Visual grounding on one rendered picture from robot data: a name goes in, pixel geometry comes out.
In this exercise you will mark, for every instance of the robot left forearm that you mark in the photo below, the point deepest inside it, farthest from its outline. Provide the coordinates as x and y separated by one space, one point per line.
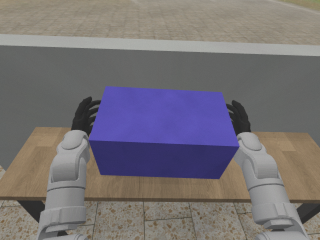
64 206

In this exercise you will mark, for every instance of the left robot hand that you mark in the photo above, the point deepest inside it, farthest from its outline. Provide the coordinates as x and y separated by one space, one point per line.
82 120

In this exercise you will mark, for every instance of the carton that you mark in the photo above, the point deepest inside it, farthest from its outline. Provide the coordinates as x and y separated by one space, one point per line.
149 132

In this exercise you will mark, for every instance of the table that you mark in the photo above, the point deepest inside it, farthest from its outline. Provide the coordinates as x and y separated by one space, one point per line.
296 154

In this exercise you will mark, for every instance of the robot right forearm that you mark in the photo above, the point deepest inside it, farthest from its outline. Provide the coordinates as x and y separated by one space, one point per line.
271 206

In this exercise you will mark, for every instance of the right robot hand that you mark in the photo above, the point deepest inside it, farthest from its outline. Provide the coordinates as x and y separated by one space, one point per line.
239 118

